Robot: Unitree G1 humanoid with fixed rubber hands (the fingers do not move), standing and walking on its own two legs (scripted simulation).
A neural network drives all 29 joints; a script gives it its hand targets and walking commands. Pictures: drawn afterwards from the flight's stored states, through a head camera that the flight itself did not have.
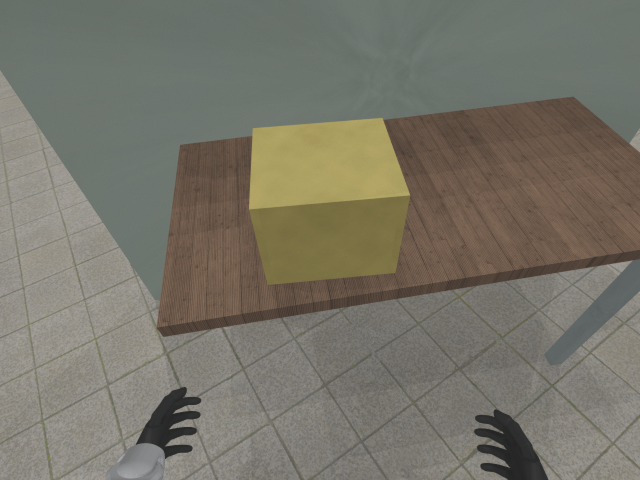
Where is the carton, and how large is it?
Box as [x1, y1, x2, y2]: [249, 118, 409, 284]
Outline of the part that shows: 382,118 253,128 249,211 267,284 395,272 409,199 409,193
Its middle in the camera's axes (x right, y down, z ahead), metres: +0.01 -0.07 +0.70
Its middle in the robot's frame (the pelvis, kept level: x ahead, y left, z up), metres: +0.57 +0.02 -0.01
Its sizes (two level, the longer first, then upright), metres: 0.237 0.211 0.193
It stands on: a table, 0.67 m high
